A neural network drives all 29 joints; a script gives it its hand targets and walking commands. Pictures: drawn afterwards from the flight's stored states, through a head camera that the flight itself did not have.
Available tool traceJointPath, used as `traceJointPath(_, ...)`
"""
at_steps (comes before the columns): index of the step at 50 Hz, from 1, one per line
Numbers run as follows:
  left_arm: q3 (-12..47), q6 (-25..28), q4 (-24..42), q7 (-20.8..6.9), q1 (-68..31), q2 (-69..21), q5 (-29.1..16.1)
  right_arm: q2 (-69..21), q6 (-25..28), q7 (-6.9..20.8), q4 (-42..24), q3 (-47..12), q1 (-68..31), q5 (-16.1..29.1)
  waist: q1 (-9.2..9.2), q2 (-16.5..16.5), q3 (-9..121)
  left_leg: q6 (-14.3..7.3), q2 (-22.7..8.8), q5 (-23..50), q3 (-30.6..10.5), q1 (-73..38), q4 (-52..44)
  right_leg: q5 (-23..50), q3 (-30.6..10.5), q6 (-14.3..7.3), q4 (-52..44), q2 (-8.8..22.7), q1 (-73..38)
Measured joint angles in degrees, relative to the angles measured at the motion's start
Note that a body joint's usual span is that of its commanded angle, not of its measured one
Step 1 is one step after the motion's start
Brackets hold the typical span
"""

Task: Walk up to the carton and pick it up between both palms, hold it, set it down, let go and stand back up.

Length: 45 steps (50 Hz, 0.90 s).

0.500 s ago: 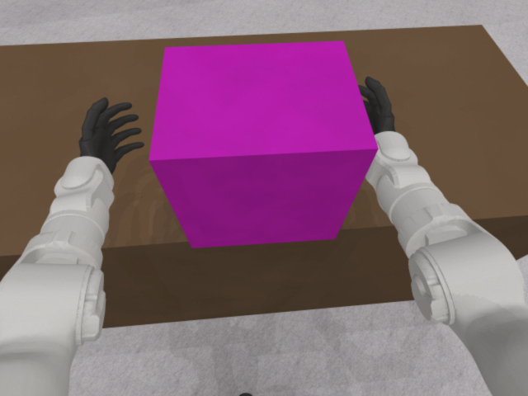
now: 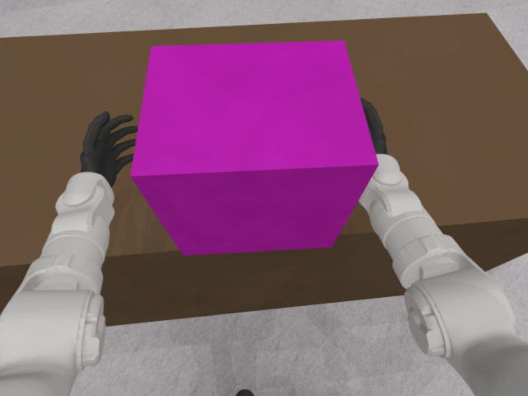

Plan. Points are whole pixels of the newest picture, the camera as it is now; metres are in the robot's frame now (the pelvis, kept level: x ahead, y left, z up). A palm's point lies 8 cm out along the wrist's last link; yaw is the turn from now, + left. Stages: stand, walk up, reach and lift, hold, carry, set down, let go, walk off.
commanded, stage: set down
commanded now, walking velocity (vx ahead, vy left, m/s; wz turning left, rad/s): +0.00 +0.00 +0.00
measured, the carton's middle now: (254, 160) +0.46 +0.08 +0.04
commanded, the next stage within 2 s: let go in 1.08 s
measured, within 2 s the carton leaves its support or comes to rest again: neither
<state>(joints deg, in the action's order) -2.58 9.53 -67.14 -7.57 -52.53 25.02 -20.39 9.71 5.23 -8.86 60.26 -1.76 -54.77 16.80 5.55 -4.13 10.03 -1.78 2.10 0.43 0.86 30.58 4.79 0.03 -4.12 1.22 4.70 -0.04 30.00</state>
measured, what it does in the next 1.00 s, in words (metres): stands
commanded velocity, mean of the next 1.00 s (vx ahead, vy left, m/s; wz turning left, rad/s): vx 0.00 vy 0.00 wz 0.00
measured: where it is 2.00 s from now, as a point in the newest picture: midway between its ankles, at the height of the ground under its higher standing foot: outside the picture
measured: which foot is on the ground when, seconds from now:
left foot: down 0.00-1.00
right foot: down 0.00-1.00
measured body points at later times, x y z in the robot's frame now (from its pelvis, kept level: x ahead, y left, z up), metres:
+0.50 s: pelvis -0.04 +0.00 +0.00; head +0.06 +0.02 +0.44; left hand +0.35 +0.35 +0.05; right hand +0.44 -0.09 +0.05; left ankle -0.02 +0.09 -0.75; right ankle -0.02 -0.13 -0.75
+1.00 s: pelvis +0.00 +0.00 +0.00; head +0.10 +0.03 +0.44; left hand +0.37 +0.36 +0.04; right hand +0.46 -0.13 +0.02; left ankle -0.02 +0.09 -0.75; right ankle -0.02 -0.13 -0.75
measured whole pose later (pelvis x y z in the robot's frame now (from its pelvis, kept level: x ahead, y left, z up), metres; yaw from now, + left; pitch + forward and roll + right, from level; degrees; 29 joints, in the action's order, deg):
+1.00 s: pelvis +0.00 +0.00 +0.00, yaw +1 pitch +20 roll +0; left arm 5.5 13.6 -66.3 -13.6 -41.3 34.0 -34.4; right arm 13.2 8.3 -8.8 59.3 -7.1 -44.3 24.8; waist 4.9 -3.9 7.9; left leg -2.1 2.6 -4.7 -0.2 28.4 13.1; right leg -6.4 -4.7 1.5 13.9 -0.1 27.6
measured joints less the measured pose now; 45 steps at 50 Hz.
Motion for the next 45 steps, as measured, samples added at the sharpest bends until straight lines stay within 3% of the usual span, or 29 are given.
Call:
traceJointPath(11, 2.58, 1.11, -1.72, -0.57, 2.26, 1.86, -3.47, 0.25, 0.57, -0.8, 1.46, -2.06, 2.31, 2.34, 0.28, 0.27, 1.16, -0.16, 0.02, -0.47, -1.11, -0.99, 1.48, -1.16, 0.27, -0.27, 2.3, -0.15, -1.0)
traceJointPath(25, 5.52, 4.66, -9.35, -5.68, 1.62, 5.13, -10.43, 0.13, 4.57, -0.84, 9.49, -3.52, 0.47, 5.56, 0.4, 0.38, -0.64, -0.26, 0.29, 0.18, -1.03, 0.75, 5.1, -1.74, 0.26, 0.2, 7.43, -0.03, 1.3)
traceJointPath(39, 8.93, 4.1, -4.37, -5.64, 4.55, 7.56, -14.05, 1.15, 3.91, -1.48, 5.74, -3.57, 3.3, 6.79, -1.26, -0.1, -2.43, -0.5, 1.25, -2.69, -2.07, 3.02, 10.15, -5.8, 1.13, 0.26, 13.4, 0.58, 3.39)
traceJointPath(45, 8.71, 4.9, -1.34, -5.56, 7.36, 7.75, -14.16, 2.49, 4.46, -0.62, 2.89, -4.45, 6.08, 7.65, -0.73, -0.01, -2.78, -0.67, 0.98, -4.16, -1.34, 0.45, 9.31, -6.48, 0.21, 0.22, 11.72, 0.32, 0.72)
